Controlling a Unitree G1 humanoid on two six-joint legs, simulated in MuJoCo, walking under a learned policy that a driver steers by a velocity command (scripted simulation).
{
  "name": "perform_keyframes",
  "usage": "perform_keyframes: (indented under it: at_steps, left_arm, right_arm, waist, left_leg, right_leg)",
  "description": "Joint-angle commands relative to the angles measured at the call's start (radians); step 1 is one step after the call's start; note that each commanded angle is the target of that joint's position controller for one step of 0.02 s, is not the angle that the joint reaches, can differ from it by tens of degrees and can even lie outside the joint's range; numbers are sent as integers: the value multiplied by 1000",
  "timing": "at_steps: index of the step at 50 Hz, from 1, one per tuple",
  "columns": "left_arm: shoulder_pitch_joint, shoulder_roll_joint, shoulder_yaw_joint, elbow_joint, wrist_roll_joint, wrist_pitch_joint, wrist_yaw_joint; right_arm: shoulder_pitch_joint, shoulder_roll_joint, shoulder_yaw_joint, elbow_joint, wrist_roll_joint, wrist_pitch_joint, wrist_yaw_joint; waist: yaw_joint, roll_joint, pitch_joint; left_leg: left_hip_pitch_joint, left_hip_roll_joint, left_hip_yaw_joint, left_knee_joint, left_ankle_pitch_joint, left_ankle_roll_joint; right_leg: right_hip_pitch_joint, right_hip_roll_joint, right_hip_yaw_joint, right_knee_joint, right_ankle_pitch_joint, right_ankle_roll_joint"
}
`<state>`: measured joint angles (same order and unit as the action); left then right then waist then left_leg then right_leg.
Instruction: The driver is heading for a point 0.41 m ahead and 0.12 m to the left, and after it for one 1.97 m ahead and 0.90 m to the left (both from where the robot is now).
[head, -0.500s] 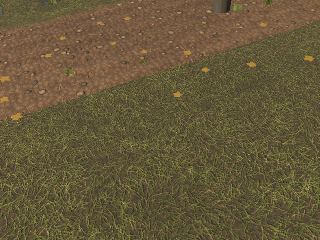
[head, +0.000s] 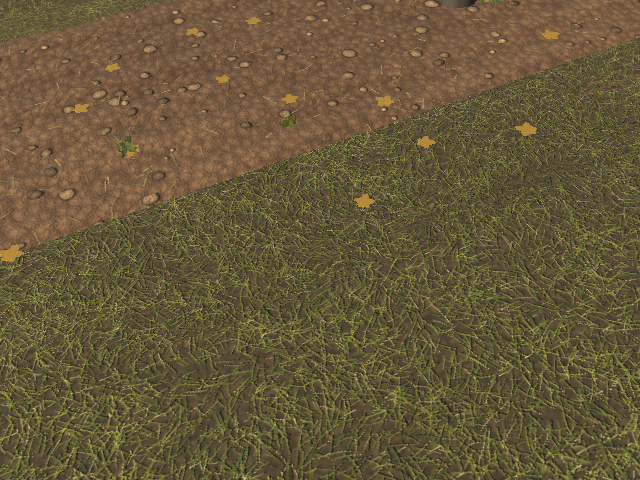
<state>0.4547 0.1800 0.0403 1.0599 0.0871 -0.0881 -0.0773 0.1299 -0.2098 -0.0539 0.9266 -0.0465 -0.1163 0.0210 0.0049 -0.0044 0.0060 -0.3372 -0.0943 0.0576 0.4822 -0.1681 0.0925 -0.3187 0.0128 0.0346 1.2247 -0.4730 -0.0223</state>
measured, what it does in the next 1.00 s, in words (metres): walks ahead, turning left: right foot, then left foot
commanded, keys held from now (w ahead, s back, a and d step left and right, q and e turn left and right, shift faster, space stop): w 0.06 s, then no key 0.12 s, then q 0.82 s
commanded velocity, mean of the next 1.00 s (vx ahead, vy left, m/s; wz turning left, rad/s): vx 0.15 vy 0.00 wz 0.35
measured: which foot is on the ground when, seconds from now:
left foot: down 0.00-0.32, up 0.34-0.72, down 0.74-1.00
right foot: up 0.00-0.28, down 0.30-0.74, up 0.76-1.00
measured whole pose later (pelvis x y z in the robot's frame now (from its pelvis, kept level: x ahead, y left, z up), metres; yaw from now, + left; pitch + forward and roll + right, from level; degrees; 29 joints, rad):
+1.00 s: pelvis +0.15 +0.00 +0.01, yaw +25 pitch +3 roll -2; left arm 0.11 0.29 0.07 0.67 0.04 -0.05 0.04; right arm 0.32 -0.28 -0.09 0.74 -0.05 -0.10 0.06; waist -0.01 -0.01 -0.01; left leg -0.25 -0.06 -0.05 0.49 -0.28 0.08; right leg -0.63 0.01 0.03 1.24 -0.36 0.13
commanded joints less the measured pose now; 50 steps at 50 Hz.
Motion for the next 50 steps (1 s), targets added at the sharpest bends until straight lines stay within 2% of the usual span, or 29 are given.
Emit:
perform_keyframes:
  at_steps: [1, 3, 5, 6, 9, 12, 14, 15, 16, 17, 18, 19, 20, 21, 22, 24, 27, 31, 34, 36, 37, 38, 39, 40, 41, 42, 43, 46, 50]
  left_arm:
    - [-115, 14, -2, -107, 39, -6, 45]
    - [-109, -7, -5, -116, 31, 10, 43]
    - [-155, -8, -6, -136, -15, 9, 35]
    - [-190, -2, -9, -155, -22, 9, 28]
    - [-242, 37, 3, -184, -20, 21, -2]
    - [-313, 90, 23, -217, -20, 14, 19]
    - [-377, 129, 41, -255, -33, 0, 51]
    - [-354, 164, 57, -256, -48, -11, 71]
    - [-260, 244, 77, -252, -63, -27, 91]
    - [-127, 276, 79, -258, -58, -34, 97]
    - [-55, 208, 69, -240, -5, -47, 88]
    - [-125, 221, 87, -239, -6, -53, 93]
    - [-246, 161, 72, -271, -44, -43, 95]
    - [-313, 93, 48, -298, -65, -33, 97]
    - [-318, 76, 45, -310, -60, -27, 100]
    - [-328, 118, 61, -329, -33, -23, 110]
    - [-375, 180, 82, -354, -32, -19, 111]
    - [-297, 231, 110, -344, -43, -37, 127]
    - [-303, 260, 116, -356, -50, -44, 132]
    - [-356, 267, 111, -356, -49, -31, 123]
    - [-345, 228, 95, -343, -48, -20, 114]
    - [-277, 117, 70, -386, -40, -17, 107]
    - [-325, 167, 75, -465, -70, -37, 114]
    - [-415, 167, 69, -470, -90, -22, 114]
    - [-432, 183, 72, -487, -97, -9, 122]
    - [-399, 222, 86, -460, -75, 1, 130]
    - [-370, 198, 76, -452, -49, 8, 133]
    - [-310, 190, 62, -436, -49, 17, 118]
    - [-303, 203, 51, -441, -47, 36, 116]
  right_arm:
    - [66, 50, 19, 10, 22, 3, -1]
    - [121, 13, 8, 27, 24, -7, 9]
    - [134, -45, -8, 27, 5, -32, 18]
    - [137, -51, -10, 31, 1, -37, 25]
    - [213, -45, 3, 63, -16, -30, 45]
    - [262, -80, -8, 70, -7, -21, 54]
    - [227, -117, -26, 43, 3, -11, 44]
    - [215, -128, -34, 27, 10, -11, 39]
    - [251, -78, -21, 8, 13, -14, 39]
    - [363, 71, 24, -8, 6, -16, 28]
    - [347, 29, 8, -12, 15, -9, 23]
    - [247, -12, -2, -55, 16, 15, 8]
    - [230, -48, -13, -57, 1, 37, -14]
    - [252, -30, -9, -51, -19, 46, -24]
    - [237, 15, 4, -60, -34, 48, -23]
    - [243, 32, 5, -74, -28, 45, 6]
    - [194, -20, -5, -133, -25, 43, 46]
    - [131, -51, -4, -228, -22, 60, 11]
    - [128, -65, -9, -247, -17, 73, 0]
    - [185, -87, -31, -226, -3, 56, 3]
    - [244, -113, -50, -200, 2, 42, 0]
    - [278, -257, -93, -204, -9, 17, -29]
    - [294, -338, -109, -242, -29, -16, -8]
    - [302, -290, -109, -201, -48, -37, 9]
    - [237, -262, -107, -193, -18, -45, 24]
    - [182, -219, -93, -201, 16, -34, 34]
    - [148, -204, -82, -211, 30, -22, 44]
    - [112, -191, -69, -262, -7, 5, 41]
    - [218, -182, -54, -261, -3, 2, 38]
  waist:
    - [-12, 21, 30]
    - [3, 10, 1]
    - [11, 1, -2]
    - [18, 10, -18]
    - [24, 90, -16]
    - [12, 74, -9]
    - [23, 64, -23]
    - [41, 46, -57]
    - [47, -44, -202]
    - [56, -256, -432]
    - [80, -183, -341]
    - [71, -99, -151]
    - [15, -52, -100]
    - [-21, -49, -95]
    - [-23, -60, -79]
    - [-29, -30, -99]
    - [-31, -62, -84]
    - [16, -73, -102]
    - [20, -102, -113]
    - [-19, -86, -107]
    - [-37, -19, -111]
    - [10, 264, -146]
    - [-37, 182, -137]
    - [-75, 75, -86]
    - [-42, 129, -60]
    - [-15, 127, -66]
    - [21, 123, -72]
    - [45, 83, -105]
    - [5, 99, -108]
  left_leg:
    - [111, 332, -370, -328, 184, 242]
    - [73, 287, -308, -382, 131, 230]
    - [20, 256, -205, -349, 448, 206]
    - [-2, 234, -154, -313, 604, 186]
    - [-40, 216, -117, -229, 731, 141]
    - [27, 237, -172, -136, 667, 138]
    - [85, 246, -217, -38, 681, 128]
    - [67, 216, -221, 44, 728, 100]
    - [-17, 147, -171, 230, 562, 26]
    - [-215, 3, -85, 608, -270, -68]
    - [-325, 23, -134, 835, -570, -83]
    - [-378, 83, -150, 905, -521, -93]
    - [-332, 134, -132, 882, -458, -110]
    - [-256, 163, -141, 828, -408, -128]
    - [-199, 176, -128, 823, -368, -145]
    - [-114, 151, -74, 821, -256, -160]
    - [-34, 158, -10, 667, -189, -179]
    - [-81, 192, -45, 467, -312, -167]
    - [-20, 163, -5, 300, -272, -133]
    - [110, 124, 31, 89, -86, -88]
    - [238, 119, -2, -53, 146, -47]
    - [406, 318, -236, -83, 885, 132]
    - [422, 484, -496, -108, 871, 327]
    - [417, 453, -442, -118, 760, 316]
    - [393, 407, -374, -108, 727, 276]
    - [352, 382, -312, -81, 757, 237]
    - [269, 360, -279, -64, 796, 197]
    - [157, 314, -265, -56, 798, 151]
    - [224, 325, -358, -16, 707, 209]
  right_leg:
    - [-261, -157, 69, -99, 74, -55]
    - [-199, -128, 16, -187, 75, -38]
    - [-159, -113, -28, -307, 280, -12]
    - [-119, -104, -47, -376, 364, 3]
    - [-40, -91, -38, -431, 547, 17]
    - [-36, -66, -48, -480, 470, 21]
    - [16, -43, -83, -608, 438, -14]
    - [130, -29, -95, -685, 542, -61]
    - [387, -154, 21, -687, 939, -212]
    - [696, -449, 315, -743, 1303, -507]
    - [544, -536, 404, -841, 1192, -511]
    - [344, -489, 318, -884, 936, -417]
    - [213, -425, 207, -936, 781, -345]
    - [128, -393, 137, -968, 727, -313]
    - [61, -368, 80, -991, 708, -300]
    - [-1, -290, -49, -996, 664, -266]
    - [-56, -244, -155, -983, 567, -229]
    - [135, -387, -28, -923, 682, -262]
    - [175, -409, -21, -876, 646, -215]
    - [115, -391, -72, -793, 542, -151]
    - [35, -355, -123, -681, 435, -94]
    - [-175, -178, -284, -373, -122, 28]
    - [-363, -29, -128, -305, -285, 84]
    - [-431, -37, -16, -240, -221, 97]
    - [-461, -38, -2, -162, -165, 107]
    - [-444, -51, 5, -76, -113, 110]
    - [-390, -49, 11, -11, -59, 110]
    - [-321, -24, 19, 61, 125, 133]
    - [-375, -30, 47, 64, 125, 174]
